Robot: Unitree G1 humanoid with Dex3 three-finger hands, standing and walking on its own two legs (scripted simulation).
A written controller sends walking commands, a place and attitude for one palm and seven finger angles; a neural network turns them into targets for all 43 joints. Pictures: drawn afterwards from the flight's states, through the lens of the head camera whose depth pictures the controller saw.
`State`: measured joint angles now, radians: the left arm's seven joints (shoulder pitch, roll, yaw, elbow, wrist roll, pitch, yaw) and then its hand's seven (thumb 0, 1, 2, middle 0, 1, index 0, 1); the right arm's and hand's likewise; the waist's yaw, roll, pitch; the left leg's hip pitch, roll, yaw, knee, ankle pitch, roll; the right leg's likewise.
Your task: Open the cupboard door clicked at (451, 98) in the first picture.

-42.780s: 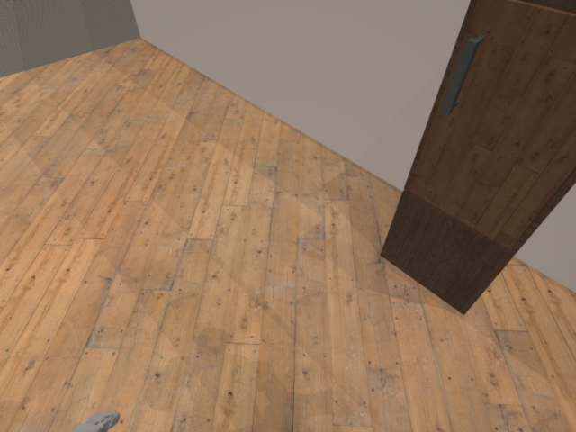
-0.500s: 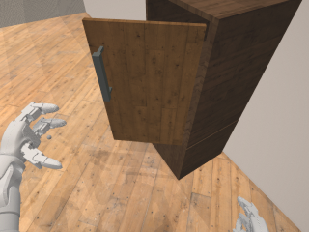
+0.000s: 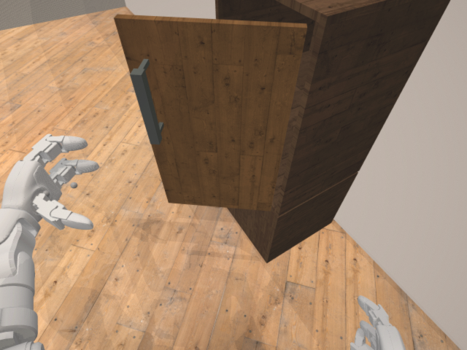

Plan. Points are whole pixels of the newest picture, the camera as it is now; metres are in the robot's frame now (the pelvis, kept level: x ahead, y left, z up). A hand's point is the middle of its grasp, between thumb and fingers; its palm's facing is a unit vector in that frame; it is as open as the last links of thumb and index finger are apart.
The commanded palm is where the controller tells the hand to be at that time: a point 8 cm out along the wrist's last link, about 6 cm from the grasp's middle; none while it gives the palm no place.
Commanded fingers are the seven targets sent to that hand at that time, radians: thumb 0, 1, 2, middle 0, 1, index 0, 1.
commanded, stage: move the hooked fingers beside the handle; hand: left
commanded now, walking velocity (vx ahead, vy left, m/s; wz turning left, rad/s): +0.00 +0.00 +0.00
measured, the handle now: (150, 104) +0.57 +0.22 +0.10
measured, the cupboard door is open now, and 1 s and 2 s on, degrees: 53 53 53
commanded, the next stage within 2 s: none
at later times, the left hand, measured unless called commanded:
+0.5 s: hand (87, 151) +0.41 +0.29 +0.12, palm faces -0.01 -1.00 +0.01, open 13.9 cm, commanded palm +0.38 +0.34 +0.11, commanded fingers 0.00 -0.50 0.30 -0.30 -1.20 -0.30 -1.20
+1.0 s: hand (105, 128) +0.47 +0.28 +0.12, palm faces +0.00 -1.00 +0.00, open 13.9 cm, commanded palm +0.45 +0.34 +0.11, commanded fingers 0.00 -0.50 0.30 -0.30 -1.20 -0.30 -1.20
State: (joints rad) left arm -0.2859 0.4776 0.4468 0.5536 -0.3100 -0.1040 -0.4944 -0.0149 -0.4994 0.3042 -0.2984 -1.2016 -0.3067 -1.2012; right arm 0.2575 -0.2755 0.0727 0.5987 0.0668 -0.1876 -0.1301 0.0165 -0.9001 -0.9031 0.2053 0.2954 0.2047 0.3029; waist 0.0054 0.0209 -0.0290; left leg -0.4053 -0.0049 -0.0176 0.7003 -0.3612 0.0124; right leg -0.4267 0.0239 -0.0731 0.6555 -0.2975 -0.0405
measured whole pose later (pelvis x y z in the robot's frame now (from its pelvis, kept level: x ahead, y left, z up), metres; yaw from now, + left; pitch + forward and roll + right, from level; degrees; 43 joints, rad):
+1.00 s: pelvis +0.01 +0.02 -0.01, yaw -2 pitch +13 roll -2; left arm -0.79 0.65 0.48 1.13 -0.17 -0.25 -0.48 -0.01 -0.50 0.30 -0.30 -1.20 -0.31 -1.20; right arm 0.38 -0.29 0.06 0.61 0.04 -0.02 -0.08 0.01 -0.90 -0.90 0.21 0.30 0.21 0.30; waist -0.10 0.00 -0.07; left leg -0.60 0.00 0.02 0.77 -0.40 0.04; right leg -0.62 0.02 -0.04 0.70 -0.30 -0.01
